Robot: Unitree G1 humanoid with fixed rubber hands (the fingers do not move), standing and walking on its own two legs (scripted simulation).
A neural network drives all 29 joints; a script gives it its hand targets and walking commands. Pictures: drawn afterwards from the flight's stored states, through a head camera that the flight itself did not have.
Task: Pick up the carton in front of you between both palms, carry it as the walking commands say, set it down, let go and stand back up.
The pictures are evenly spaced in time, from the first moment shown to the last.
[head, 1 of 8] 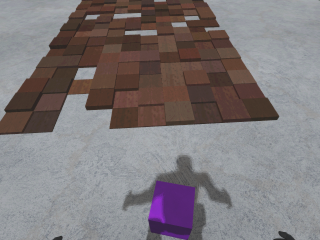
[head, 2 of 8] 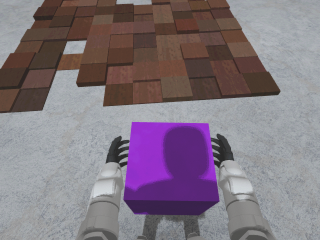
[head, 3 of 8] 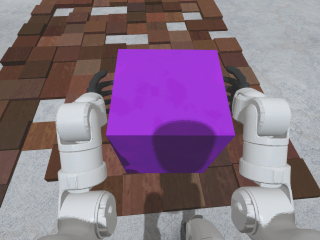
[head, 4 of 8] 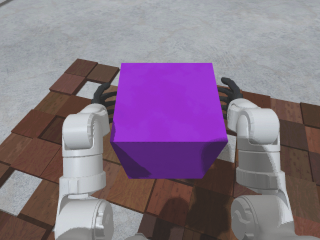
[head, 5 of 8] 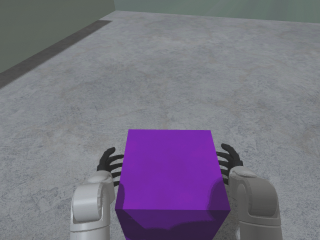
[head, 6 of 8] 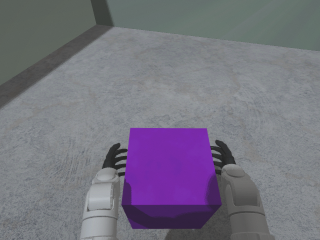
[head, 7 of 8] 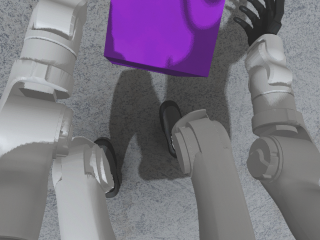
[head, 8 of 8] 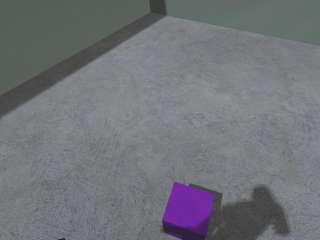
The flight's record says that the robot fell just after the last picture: no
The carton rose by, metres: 0.78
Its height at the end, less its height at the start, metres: +0.00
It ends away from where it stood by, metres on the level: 7.49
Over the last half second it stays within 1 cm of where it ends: yes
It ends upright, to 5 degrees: yes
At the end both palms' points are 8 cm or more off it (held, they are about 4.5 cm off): yes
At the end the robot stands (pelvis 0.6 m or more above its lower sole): yes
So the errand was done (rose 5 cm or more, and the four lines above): yes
